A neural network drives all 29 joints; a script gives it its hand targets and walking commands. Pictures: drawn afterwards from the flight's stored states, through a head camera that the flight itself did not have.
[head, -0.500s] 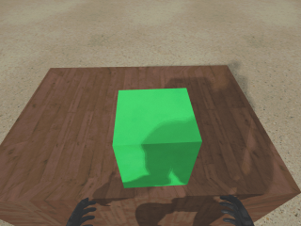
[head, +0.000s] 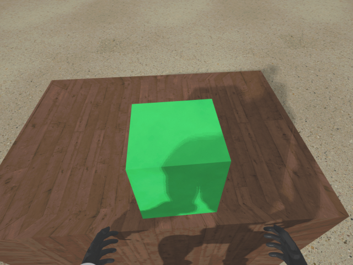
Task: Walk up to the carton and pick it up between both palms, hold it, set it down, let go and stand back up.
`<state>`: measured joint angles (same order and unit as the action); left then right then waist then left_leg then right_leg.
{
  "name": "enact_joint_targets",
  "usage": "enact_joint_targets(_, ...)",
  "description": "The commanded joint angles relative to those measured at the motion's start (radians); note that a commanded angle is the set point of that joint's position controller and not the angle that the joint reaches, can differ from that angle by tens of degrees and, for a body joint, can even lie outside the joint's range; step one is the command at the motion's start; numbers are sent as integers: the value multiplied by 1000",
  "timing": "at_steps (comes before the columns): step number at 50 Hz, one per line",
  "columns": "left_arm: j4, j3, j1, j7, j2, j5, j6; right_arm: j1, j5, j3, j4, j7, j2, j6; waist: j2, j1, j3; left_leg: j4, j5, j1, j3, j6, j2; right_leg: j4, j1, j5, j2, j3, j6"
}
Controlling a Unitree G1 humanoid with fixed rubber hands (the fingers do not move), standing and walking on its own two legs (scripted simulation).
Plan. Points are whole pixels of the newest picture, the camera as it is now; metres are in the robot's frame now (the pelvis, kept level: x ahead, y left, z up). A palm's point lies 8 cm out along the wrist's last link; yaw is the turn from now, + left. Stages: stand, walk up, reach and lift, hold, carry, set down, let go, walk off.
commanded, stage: let go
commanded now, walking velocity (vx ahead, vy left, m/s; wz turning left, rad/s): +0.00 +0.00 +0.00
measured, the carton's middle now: (176, 160) +0.39 +0.03 -0.01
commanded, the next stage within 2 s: stand in 0.30 s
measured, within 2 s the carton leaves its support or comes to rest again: neither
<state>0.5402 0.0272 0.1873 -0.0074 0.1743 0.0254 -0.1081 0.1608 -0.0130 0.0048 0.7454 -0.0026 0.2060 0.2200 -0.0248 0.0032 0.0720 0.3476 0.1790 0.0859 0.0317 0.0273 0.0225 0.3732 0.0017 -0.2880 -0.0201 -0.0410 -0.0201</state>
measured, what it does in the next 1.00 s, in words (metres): shifts its weight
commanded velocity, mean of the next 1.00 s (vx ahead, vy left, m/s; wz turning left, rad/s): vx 0.00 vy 0.00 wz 0.00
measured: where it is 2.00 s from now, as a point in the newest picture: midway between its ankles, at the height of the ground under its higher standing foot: outside the picture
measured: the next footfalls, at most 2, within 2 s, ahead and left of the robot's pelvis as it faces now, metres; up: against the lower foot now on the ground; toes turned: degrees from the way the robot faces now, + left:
none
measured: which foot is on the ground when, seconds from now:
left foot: down 0.00-1.00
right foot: down 0.00-1.00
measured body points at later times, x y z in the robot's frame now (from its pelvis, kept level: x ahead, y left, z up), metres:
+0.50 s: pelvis -0.01 +0.00 -0.01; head -0.03 +0.01 +0.44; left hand +0.11 +0.26 -0.11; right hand +0.11 -0.25 -0.11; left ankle +0.01 +0.14 -0.74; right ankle -0.05 -0.10 -0.74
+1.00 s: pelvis -0.06 +0.02 -0.01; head -0.08 +0.04 +0.44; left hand -0.02 +0.28 -0.15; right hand -0.02 -0.23 -0.14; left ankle +0.01 +0.14 -0.74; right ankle -0.05 -0.10 -0.74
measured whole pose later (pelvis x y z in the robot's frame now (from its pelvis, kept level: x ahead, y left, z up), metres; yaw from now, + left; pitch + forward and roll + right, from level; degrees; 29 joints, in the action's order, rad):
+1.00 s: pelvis -0.06 +0.02 -0.01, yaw +2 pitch -4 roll -1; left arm 0.80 0.00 0.37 0.01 0.25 0.01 0.02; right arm 0.38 -0.02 0.02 0.86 0.02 0.22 0.02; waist -0.01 -0.01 0.03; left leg 0.52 0.17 0.28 0.00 -0.01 0.01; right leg 0.50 0.16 -0.27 -0.01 -0.01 0.01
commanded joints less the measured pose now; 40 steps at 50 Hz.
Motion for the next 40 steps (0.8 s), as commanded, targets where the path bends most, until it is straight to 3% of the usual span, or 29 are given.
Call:
enact_joint_targets(1, -120, 27, -83, 5, 101, 0, 30, -70, 2, 30, -121, 4, 116, 28, -6, 2, -87, 27, -221, -272, 31, 2, -36, -103, 282, 341, 9, 66, 52)
enact_joint_targets(15, -118, 24, -89, 10, 101, -4, 34, -63, -2, 42, -142, 4, 114, 12, 4, 4, -77, 34, -183, -250, 33, 8, -36, -95, 298, 278, 8, 61, 43)
enact_joint_targets(16, -19, 53, 56, 16, 181, -4, 95, 43, -5, 66, -67, 33, 179, -83, 29, 35, -130, 115, -416, -23, -50, -36, 75, 0, 177, 335, 59, -14, 34)
enact_joint_targets(18, -7, 46, 79, 15, 183, -23, 136, 54, -1, 65, -95, 41, 177, -131, 8, 13, -181, 134, -402, -16, -59, -57, 91, 22, 123, 425, 89, -46, 33)
enact_joint_targets(22, 14, 39, 49, 12, 170, -21, 151, 70, -4, 66, -77, 35, 161, -158, 16, -7, -92, 121, -259, 24, -66, -53, 81, -12, 201, 313, 83, -55, 28)
enact_joint_targets(31, 78, 29, 111, 13, 202, -21, 156, 137, -5, 61, -36, 29, 172, -174, 27, -12, -31, 92, -149, 68, -89, -50, 78, -33, 228, 171, 87, -70, 19)
enact_joint_targets(40, 145, 16, 173, 18, 214, -20, 147, 211, -5, 50, 11, 26, 175, -182, 28, -7, 32, 42, 42, 136, -110, -45, 64, -49, 265, -26, 82, -70, 20)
